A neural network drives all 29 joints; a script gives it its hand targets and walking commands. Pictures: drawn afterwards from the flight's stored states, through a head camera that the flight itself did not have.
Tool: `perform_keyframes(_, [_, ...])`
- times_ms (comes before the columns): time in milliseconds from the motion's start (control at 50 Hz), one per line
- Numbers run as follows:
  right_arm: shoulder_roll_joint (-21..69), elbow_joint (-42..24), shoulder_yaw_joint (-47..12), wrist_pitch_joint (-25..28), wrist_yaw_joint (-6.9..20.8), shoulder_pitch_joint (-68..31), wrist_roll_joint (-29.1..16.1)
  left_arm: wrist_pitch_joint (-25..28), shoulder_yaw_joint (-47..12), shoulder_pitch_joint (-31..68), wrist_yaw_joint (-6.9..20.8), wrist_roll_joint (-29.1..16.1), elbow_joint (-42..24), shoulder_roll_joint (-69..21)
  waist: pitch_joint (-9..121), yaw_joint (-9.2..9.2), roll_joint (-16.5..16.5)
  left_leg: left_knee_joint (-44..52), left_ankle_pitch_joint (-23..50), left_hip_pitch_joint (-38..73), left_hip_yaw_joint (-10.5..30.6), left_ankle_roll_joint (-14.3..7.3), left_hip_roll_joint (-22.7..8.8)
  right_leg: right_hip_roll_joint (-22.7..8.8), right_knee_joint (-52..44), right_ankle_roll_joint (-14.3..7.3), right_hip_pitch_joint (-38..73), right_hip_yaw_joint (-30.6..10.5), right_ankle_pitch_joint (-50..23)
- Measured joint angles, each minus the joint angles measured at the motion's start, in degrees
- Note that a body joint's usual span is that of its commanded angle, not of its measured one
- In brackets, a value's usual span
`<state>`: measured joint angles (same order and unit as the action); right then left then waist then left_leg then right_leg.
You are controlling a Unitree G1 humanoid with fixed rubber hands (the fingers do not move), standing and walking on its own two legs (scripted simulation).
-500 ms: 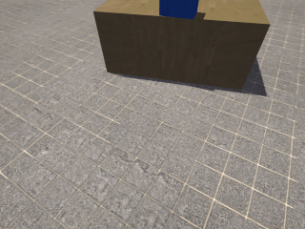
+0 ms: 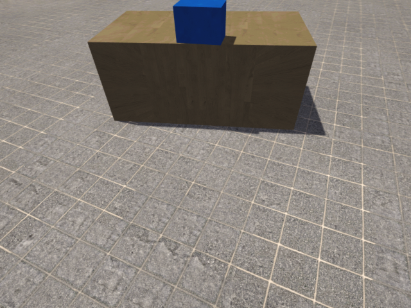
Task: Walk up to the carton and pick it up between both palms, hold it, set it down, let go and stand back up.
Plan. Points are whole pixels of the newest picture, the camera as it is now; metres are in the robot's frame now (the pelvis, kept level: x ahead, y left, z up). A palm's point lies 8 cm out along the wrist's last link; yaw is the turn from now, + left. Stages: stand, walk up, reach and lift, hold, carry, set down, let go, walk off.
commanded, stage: walk up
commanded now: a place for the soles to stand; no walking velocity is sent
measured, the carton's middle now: (200, 21) +1.78 +0.01 -0.01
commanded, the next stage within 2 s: none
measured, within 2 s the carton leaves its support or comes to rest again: neither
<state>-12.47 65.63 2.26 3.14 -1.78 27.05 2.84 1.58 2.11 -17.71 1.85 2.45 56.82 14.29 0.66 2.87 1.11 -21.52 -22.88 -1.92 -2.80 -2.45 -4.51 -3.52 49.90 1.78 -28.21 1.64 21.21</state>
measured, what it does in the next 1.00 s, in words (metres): walks ahead: right foot, then left foot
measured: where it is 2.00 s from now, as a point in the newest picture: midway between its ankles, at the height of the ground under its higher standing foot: (225, 184)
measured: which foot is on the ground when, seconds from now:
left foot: down 0.00-0.12, up 0.14-0.58, down 0.60-1.00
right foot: up 0.00-0.10, down 0.12-0.66, up 0.68-1.00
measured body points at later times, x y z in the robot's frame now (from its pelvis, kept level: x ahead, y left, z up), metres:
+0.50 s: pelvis +0.23 -0.09 -0.01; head +0.25 -0.11 +0.44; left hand +0.10 +0.12 -0.13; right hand +0.35 -0.32 -0.16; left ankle +0.41 +0.03 -0.69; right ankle +0.11 -0.16 -0.75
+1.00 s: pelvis +0.53 -0.10 -0.01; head +0.52 -0.09 +0.44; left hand +0.66 +0.12 -0.14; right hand +0.44 -0.34 -0.15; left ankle +0.47 -0.01 -0.75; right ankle +0.69 -0.26 -0.69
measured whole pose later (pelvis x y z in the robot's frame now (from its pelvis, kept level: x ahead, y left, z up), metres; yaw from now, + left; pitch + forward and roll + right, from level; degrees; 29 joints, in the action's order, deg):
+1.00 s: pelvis +0.53 -0.10 -0.01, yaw -4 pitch -4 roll +1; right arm -12.2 56.3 0.1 5.1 0.5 30.4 1.9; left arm 2.6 0.3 -15.3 2.7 2.3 44.5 12.6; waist -1.9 2.4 -2.0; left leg -25.5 -21.2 -0.8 -10.4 -1.8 -0.1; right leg -6.1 47.5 -0.2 -35.1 0.4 2.5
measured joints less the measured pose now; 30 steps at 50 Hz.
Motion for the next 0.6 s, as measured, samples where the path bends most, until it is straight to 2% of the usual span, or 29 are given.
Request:
perform_keyframes(80, [-2.3,0.8,-0.1,-0.7,0.9,0.5,0.8,0.3,0.2,0.4,0.1,-0.5,-2.7,0.4,-0.1,-0.65,1.0,-4.7,-3.2,2.0,-0.1,1.0,-2.3,-1.4,-6.1,-0.4,3.5,2.2,-4.3])
perform_keyframes(120, [-3.0,0.1,-0.4,-1.4,1.3,0.5,1.3,0.9,0.6,-1.3,-0.4,-0.5,-3.6,0.8,0.6,-1.28,0.8,-12.4,-9.9,0.2,0.6,0.4,-3.3,-1.0,-9.4,-0.9,7.8,3.1,-3.8])
perform_keyframes(140, [-3.6,-0.5,-0.6,-1.8,1.7,-0.2,1.4,1.1,0.9,-1.9,-0.8,-0.4,-3.5,0.4,0.1,-2.00,1.8,-19.6,-13.2,-2.2,2.1,-0.2,-4.1,0.0,-6.7,-1.7,7.4,3.9,-3.0])
perform_keyframes(180, [-4.4,-2.6,-1.3,-2.6,2.5,-1.9,1.2,1.1,0.4,-4.2,-2.0,-0.8,-3.2,-1.2,-1.0,-3.21,3.4,-36.9,-12.9,-8.8,6.4,-0.1,-1.8,1.0,-1.2,-2.8,7.6,5.7,2.2])
perform_keyframes(200, [-4.6,-4.0,-1.5,-2.9,2.8,-2.9,0.8,0.8,-0.1,-6.2,-2.4,-1.4,-2.6,-2.1,-1.0,-3.89,3.7,-43.5,-10.9,-11.9,6.9,0.3,-0.2,1.4,-1.1,-3.1,9.0,6.1,3.9])
perform_keyframes(240, [-4.6,-6.9,-2.0,-2.6,3.1,-5.4,0.4,0.6,-0.9,-10.4,-2.8,-2.3,-0.9,-3.3,-0.6,-5.03,3.5,-51.6,-5.9,-17.8,4.9,1.0,1.8,2.0,-4.8,-3.7,12.9,6.0,4.0])
perform_keyframes(260, [-4.3,-8.1,-2.2,-2.2,3.2,-6.9,0.2,0.8,-1.3,-12.3,-2.8,-2.3,0.0,-3.5,-0.5,-5.40,3.0,-52.7,-3.4,-20.5,3.5,1.3,2.2,2.2,-7.8,-3.9,15.2,5.9,3.2])
perform_keyframes(320, [-3.5,-11.8,-2.7,-1.0,3.7,-11.0,-0.2,2.1,-2.2,-16.4,-2.5,-1.6,1.7,-4.1,-0.7,-5.74,1.6,-48.6,3.5,-27.9,1.2,1.8,1.9,2.7,-17.3,-4.4,21.6,5.5,0.6])
perform_keyframes(440, [-2.7,-15.5,-3.1,-1.5,3.9,-16.5,-0.2,4.3,-3.5,-19.1,-2.0,-0.8,2.0,-6.8,-3.1,-4.95,1.8,-35.5,16.5,-37.1,0.8,2.0,1.4,4.3,-28.6,-4.3,29.1,4.2,-0.9])
perform_keyframes(540, [-0.7,-14.6,-4.3,-1.8,3.9,-17.4,0.3,4.5,-3.6,-18.6,-2.5,0.1,0.2,-6.2,-3.9,-5.26,2.4,-19.7,23.6,-34.3,-4.0,1.6,2.3,5.0,-30.9,-3.6,34.1,4.6,3.3])
perform_keyframes(600, [0.7,-14.9,-4.6,-1.2,3.6,-18.0,0.9,3.8,-3.6,-18.9,-3.0,0.4,-0.4,-5.4,-3.6,-5.87,1.9,-11.7,22.7,-29.1,-5.8,0.0,3.8,4.7,-28.2,-2.7,36.1,4.0,8.7])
